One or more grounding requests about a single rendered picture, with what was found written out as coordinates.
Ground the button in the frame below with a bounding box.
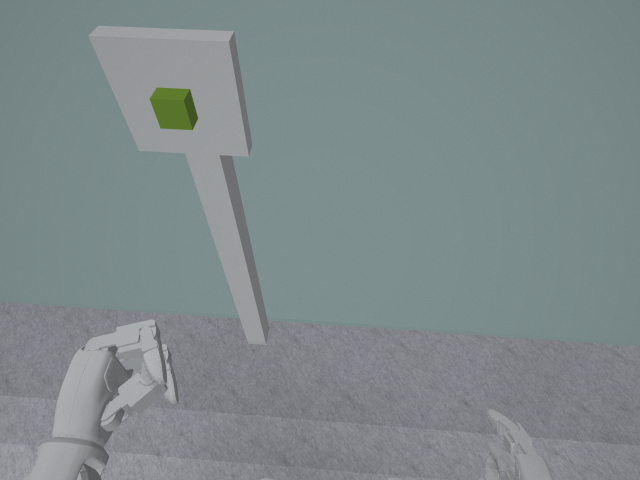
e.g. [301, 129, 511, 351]
[150, 88, 198, 130]

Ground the robot left hand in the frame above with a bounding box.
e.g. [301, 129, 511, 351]
[52, 319, 179, 447]

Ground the robot left forearm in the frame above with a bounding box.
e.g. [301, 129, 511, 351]
[22, 438, 109, 480]

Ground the panel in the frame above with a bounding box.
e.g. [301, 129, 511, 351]
[88, 26, 269, 345]

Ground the robot right hand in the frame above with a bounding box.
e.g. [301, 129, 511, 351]
[479, 409, 554, 480]

